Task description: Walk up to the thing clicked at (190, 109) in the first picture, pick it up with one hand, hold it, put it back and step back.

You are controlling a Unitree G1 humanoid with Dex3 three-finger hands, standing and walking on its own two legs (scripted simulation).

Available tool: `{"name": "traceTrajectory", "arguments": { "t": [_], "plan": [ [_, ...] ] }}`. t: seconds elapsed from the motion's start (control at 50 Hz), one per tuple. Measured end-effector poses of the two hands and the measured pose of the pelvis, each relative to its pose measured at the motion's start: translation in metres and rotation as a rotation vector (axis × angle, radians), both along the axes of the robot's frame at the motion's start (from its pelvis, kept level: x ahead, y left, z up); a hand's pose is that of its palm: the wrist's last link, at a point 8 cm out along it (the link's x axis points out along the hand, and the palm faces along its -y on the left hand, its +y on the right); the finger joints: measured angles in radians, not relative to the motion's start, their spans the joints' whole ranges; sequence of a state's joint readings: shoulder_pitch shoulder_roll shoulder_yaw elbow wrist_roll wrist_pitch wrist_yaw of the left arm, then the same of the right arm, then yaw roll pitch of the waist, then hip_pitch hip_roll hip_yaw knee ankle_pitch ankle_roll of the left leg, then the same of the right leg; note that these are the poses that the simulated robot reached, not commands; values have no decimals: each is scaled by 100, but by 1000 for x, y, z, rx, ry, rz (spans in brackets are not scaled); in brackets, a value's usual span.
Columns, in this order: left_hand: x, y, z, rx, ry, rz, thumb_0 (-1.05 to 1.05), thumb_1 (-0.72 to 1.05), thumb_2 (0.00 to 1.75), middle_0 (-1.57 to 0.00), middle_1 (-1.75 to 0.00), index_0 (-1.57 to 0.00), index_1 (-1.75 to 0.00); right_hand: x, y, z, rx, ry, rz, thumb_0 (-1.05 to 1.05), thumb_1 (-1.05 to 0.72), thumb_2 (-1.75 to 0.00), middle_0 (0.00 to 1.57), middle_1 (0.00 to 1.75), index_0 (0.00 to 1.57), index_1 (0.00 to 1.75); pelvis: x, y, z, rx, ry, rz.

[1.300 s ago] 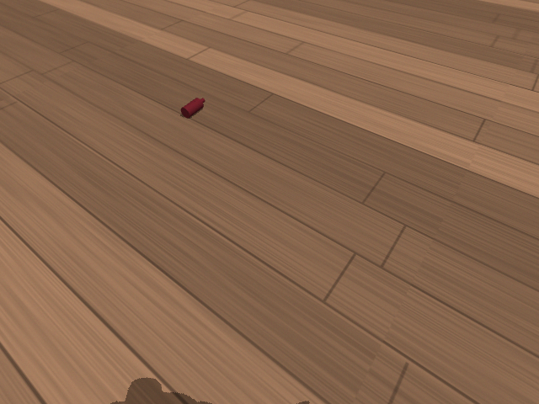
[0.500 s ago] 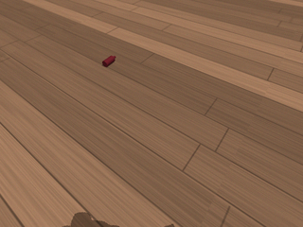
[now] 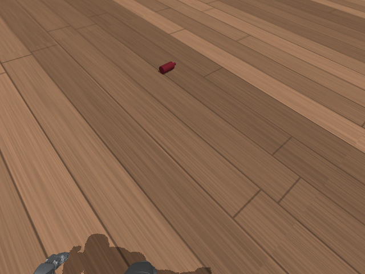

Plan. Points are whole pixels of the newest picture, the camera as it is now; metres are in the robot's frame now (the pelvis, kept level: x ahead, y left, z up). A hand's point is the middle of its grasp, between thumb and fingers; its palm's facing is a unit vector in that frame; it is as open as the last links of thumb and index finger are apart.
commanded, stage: walk up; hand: left
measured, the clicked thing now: (168, 66) +1.96 +0.17 -0.74
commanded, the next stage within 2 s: none
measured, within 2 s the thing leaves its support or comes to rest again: neither
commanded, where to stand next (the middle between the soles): +1.90 -0.28 m, yaw +46 degrees
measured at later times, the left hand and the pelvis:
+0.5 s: hand (63, 219) +0.26 +0.34 -0.15, palm faces +0.20 -0.95 -0.26, open 7.4 cm; pelvis +0.23 +0.05 +0.00, yaw +15 degrees
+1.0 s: hand (105, 170) +0.43 +0.28 -0.18, palm faces +0.46 -0.83 -0.33, open 7.4 cm; pelvis +0.55 +0.02 -0.03, yaw +27 degrees
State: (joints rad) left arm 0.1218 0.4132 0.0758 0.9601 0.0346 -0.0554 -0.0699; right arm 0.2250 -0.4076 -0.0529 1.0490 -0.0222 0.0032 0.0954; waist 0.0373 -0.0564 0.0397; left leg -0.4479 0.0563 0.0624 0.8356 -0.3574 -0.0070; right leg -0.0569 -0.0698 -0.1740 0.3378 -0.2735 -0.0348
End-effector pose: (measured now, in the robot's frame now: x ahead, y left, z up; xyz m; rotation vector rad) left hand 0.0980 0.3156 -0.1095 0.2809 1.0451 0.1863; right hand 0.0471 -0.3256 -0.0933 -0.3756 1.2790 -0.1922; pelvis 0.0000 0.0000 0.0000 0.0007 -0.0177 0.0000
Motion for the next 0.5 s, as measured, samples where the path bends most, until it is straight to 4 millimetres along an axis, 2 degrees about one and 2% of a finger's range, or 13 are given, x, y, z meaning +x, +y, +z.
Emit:
{"name": "traceTrajectory", "arguments": {
  "t": [0.1,0.16,0.2,0.24,0.3,0.36,0.42,0.5],
  "plan": [
    [7,47,-12,12,28,61,1,90,90,-21,-30,-20,-30,73,1,22,-74,-98,67,1,-90,-90,20,30,20,30,38,22,-10,-14,-15,65],
    [27,81,-33,20,26,109,1,90,90,-21,-30,-20,-30,116,6,23,-146,-185,97,0,-90,-90,20,30,20,30,69,43,-31,-17,-26,85],
    [45,95,-45,31,34,120,1,90,90,-21,-30,-20,-30,134,12,20,-177,-242,82,0,-90,-90,20,30,20,30,85,52,-43,18,-40,96],
    [66,95,-45,18,28,105,1,91,90,-20,-30,-20,-30,144,23,17,-166,-252,62,0,-90,-90,20,30,20,30,100,56,-41,23,-50,107],
    [96,85,-33,-35,-16,100,1,91,90,-20,-30,-19,-30,156,44,19,-126,-194,92,0,-90,-90,20,30,20,30,122,58,-25,20,-58,133],
    [118,75,-20,-83,-38,122,1,91,90,-20,-30,-20,-30,176,60,19,-89,-133,145,0,-90,-90,20,30,20,30,148,59,-11,7,-49,179],
    [130,71,-12,-96,-14,149,1,91,90,-20,-30,-20,-30,208,69,17,-62,-99,187,0,-90,-90,21,30,20,30,178,57,-4,-4,-32,218],
    [144,71,-9,-68,49,208,1,90,90,-21,-30,-20,-30,268,69,10,-37,-97,238,0,-89,-90,21,30,21,30,227,49,-3,3,-7,257]
  ]
}}
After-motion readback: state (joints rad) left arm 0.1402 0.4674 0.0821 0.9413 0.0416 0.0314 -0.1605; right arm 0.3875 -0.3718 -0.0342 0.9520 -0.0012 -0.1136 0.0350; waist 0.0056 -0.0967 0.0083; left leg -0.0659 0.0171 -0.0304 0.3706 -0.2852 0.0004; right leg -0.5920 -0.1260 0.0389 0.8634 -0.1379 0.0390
